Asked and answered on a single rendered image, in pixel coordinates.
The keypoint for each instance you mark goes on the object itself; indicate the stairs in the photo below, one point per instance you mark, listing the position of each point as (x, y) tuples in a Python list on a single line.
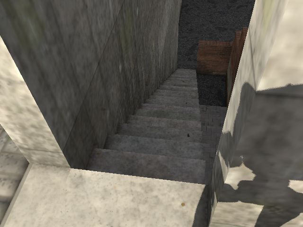
[(162, 139)]

